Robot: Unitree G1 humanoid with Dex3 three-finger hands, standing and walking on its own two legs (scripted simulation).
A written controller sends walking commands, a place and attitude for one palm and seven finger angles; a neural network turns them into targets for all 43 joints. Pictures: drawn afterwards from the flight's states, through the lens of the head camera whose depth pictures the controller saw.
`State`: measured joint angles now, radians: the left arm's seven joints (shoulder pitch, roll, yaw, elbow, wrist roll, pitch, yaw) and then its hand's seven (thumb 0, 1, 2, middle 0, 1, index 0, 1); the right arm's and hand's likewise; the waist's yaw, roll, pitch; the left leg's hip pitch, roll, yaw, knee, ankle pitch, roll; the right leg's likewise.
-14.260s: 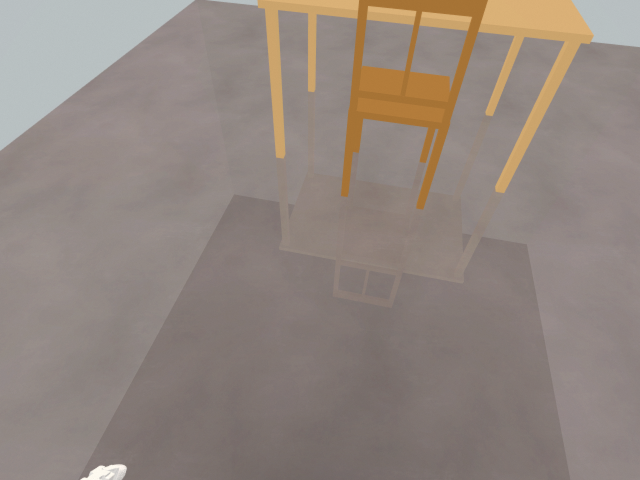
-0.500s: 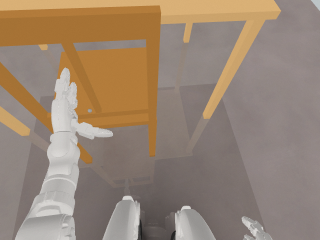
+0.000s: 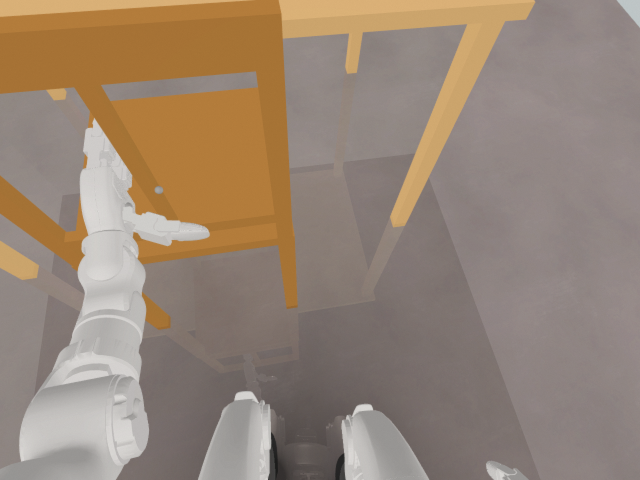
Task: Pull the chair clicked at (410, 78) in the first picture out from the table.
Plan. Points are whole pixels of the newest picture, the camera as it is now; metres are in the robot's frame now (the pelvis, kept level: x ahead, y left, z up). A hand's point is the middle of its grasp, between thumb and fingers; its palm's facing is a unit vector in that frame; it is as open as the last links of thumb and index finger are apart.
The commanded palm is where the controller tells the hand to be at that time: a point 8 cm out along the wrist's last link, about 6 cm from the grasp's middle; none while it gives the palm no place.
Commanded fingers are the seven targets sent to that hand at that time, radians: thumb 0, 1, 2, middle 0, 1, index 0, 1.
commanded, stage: push the fingers through the gap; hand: left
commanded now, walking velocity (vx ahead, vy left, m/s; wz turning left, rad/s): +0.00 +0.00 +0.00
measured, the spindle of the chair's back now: (139, 169) +0.50 +0.22 +0.03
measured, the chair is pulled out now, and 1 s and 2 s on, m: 0.00 0.00 0.00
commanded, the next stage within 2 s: hook a spindle and tug to test in 0.64 s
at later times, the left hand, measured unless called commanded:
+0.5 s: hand (151, 177) +0.48 +0.20 +0.04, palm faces +0.19 -0.98 -0.03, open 16.9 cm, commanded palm +0.45 +0.24 +0.03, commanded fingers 0.00 -0.50 0.30 -0.06 -0.08 -0.06 -0.08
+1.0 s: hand (152, 176) +0.48 +0.20 +0.04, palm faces +0.18 -0.98 -0.02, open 16.2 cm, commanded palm +0.45 +0.24 +0.03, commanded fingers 0.00 -0.50 0.30 -0.31 -0.85 -0.31 -0.85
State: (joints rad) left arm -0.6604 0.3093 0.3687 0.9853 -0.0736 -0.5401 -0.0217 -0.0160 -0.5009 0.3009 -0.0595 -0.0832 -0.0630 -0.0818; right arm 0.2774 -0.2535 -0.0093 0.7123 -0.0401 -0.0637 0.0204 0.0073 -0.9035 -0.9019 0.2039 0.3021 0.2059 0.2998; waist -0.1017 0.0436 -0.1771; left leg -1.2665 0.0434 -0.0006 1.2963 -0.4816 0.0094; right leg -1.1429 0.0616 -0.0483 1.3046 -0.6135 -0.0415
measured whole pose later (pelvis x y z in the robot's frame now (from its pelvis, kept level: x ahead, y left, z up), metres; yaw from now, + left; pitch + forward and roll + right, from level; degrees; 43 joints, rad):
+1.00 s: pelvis +0.00 +0.01 +0.00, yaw -1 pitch +27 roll -4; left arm -0.76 0.35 0.39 1.08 -0.05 -0.54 -0.03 -0.02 -0.50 0.30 -0.15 -0.38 -0.16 -0.37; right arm 0.29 -0.25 0.00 0.71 -0.05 -0.01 0.04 0.01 -0.90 -0.90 0.20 0.30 0.21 0.30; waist -0.13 0.04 -0.17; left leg -1.30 0.04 -0.01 1.31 -0.48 0.03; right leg -1.16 0.06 -0.06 1.29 -0.60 -0.02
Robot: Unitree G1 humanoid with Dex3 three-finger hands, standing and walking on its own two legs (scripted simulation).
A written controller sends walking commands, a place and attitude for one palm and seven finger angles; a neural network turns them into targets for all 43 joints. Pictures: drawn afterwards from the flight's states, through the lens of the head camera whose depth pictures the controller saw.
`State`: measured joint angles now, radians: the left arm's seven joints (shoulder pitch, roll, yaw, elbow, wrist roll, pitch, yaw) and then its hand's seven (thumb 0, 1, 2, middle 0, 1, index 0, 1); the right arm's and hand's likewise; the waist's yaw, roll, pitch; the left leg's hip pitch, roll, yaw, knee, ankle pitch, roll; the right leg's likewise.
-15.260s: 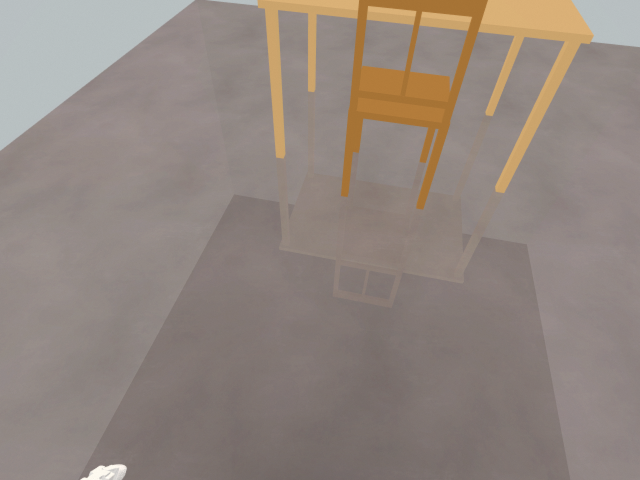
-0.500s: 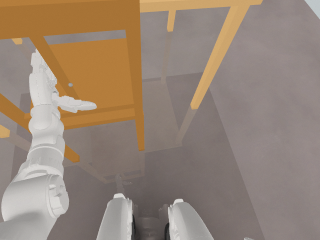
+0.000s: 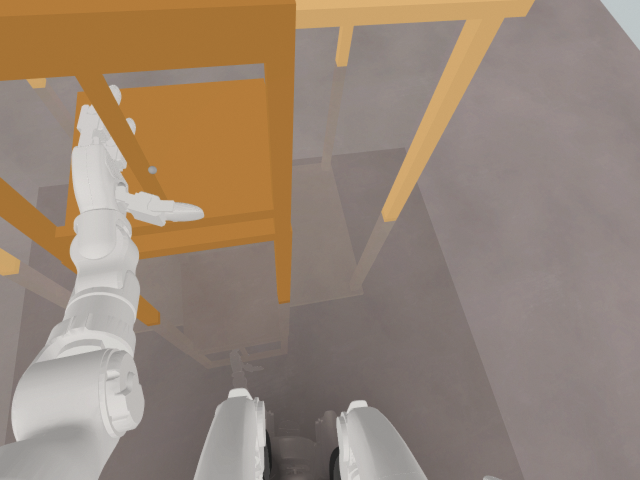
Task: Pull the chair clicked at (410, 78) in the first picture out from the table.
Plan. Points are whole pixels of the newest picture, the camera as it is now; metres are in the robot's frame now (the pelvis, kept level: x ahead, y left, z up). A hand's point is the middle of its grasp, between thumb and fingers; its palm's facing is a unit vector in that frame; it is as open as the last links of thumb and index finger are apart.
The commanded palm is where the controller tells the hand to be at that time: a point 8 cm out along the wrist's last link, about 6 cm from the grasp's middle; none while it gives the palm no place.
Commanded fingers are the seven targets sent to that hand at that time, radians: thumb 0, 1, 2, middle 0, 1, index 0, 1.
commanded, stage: hook a spindle and tug to test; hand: left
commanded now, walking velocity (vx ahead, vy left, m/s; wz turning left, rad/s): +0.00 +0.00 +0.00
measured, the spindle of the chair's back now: (137, 162) +0.50 +0.21 +0.03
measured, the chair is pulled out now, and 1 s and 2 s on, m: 0.00 0.00 0.06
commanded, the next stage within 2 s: step backward, pulling the chair out in 1.24 s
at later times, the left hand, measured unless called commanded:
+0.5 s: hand (153, 171) +0.48 +0.19 +0.03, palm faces +0.19 -0.98 -0.02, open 7.5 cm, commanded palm +0.45 +0.23 +0.03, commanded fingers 0.00 0.84 0.88 -0.50 -1.45 -0.50 -1.45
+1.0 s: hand (161, 175) +0.48 +0.18 +0.04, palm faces +0.19 -0.98 -0.02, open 4.8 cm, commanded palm +0.43 +0.22 +0.03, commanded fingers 0.00 0.90 0.90 -0.50 -1.45 -0.50 -1.45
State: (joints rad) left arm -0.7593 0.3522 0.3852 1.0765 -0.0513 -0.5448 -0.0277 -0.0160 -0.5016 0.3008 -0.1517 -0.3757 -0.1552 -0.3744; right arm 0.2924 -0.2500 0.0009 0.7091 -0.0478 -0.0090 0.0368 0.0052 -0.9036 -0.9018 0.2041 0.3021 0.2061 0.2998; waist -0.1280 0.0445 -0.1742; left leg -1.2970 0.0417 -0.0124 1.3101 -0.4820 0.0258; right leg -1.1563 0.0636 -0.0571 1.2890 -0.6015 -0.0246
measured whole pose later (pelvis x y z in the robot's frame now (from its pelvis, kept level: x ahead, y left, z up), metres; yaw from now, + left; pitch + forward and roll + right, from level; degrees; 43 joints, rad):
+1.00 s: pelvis +0.01 +0.00 +0.00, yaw -1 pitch +26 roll -3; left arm -0.67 0.32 0.38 0.98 -0.07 -0.52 -0.02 0.01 0.81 0.82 -0.49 -1.45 -0.45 -1.45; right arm 0.28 -0.24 0.00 0.68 -0.04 0.00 0.04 0.01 -0.90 -0.90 0.20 0.30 0.21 0.30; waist -0.13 0.04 -0.18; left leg -1.26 0.05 0.00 1.30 -0.49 0.02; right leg -1.13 0.07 -0.04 1.28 -0.61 -0.03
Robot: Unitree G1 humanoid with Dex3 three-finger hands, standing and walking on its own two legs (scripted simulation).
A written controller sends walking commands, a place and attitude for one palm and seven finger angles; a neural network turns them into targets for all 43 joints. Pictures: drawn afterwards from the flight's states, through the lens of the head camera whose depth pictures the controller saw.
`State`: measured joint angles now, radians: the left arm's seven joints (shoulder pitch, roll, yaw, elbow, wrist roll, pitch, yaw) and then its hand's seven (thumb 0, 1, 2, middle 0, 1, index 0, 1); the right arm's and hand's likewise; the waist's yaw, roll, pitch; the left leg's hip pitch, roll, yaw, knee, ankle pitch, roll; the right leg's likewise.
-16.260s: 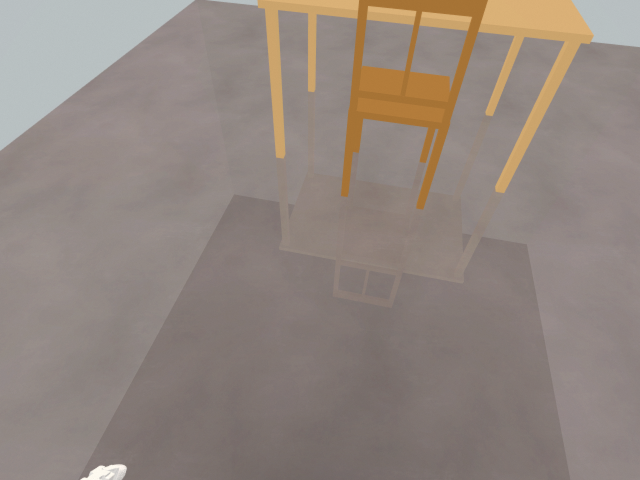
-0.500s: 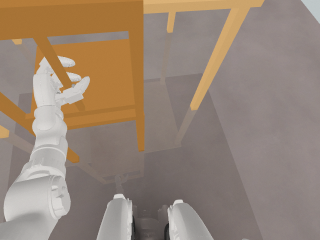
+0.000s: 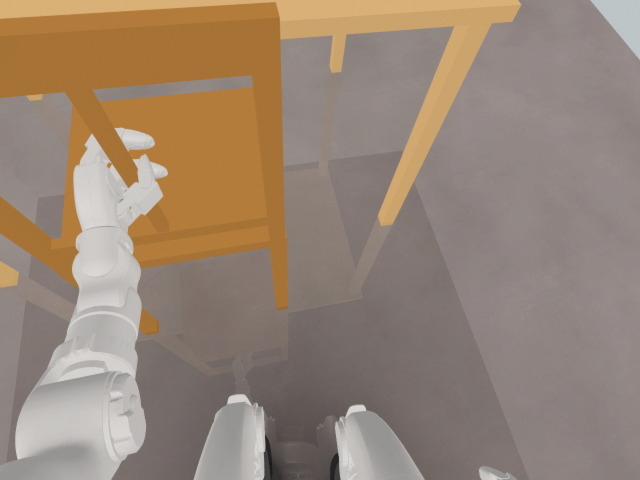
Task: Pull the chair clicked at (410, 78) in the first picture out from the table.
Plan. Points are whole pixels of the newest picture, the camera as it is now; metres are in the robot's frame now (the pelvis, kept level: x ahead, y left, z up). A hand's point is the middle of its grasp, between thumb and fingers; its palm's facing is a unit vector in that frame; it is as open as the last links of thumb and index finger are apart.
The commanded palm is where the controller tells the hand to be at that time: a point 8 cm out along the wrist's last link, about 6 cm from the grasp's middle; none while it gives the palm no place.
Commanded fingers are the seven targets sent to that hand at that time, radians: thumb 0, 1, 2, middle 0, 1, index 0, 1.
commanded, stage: hook a spindle and tug to test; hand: left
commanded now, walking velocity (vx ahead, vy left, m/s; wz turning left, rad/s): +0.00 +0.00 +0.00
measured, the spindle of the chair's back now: (130, 174) +0.49 +0.22 +0.03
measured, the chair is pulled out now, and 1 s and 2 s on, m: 0.00 0.06 0.13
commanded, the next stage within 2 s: step backward, pulling the chair out in 0.24 s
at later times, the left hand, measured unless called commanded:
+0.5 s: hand (149, 191) +0.45 +0.19 +0.04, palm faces +0.20 -0.97 -0.16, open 5.1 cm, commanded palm +0.42 +0.23 +0.04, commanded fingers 0.00 0.90 0.90 -0.50 -1.45 -0.50 -1.45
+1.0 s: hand (163, 224) +0.40 +0.16 +0.05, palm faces +0.08 -0.98 -0.16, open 4.8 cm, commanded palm +0.38 +0.21 +0.05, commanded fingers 0.00 0.90 0.90 -0.50 -1.45 -0.50 -1.45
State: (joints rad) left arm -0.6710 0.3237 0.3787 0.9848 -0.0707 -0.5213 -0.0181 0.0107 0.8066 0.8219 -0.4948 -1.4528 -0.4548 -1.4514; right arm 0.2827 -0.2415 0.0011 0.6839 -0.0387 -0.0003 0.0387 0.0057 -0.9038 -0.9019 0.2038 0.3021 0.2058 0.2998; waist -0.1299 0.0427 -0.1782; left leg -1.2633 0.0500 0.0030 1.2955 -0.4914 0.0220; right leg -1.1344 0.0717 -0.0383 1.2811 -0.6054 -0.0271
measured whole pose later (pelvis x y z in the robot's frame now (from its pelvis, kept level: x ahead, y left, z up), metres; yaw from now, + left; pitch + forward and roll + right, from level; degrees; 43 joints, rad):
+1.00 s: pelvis -0.01 +0.01 +0.11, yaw +0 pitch +12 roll -3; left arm -0.58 0.27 0.16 1.03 -0.06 -0.20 0.08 0.00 0.77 0.78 -0.29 -1.11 -0.50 -1.45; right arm 0.25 -0.23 -0.01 0.71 0.04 0.09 -0.07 0.01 -0.90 -0.90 0.20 0.30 0.21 0.30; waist -0.12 0.04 0.05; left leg -0.66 0.04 0.04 0.64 -0.21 0.03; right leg -0.53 0.07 0.00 0.58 -0.27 -0.01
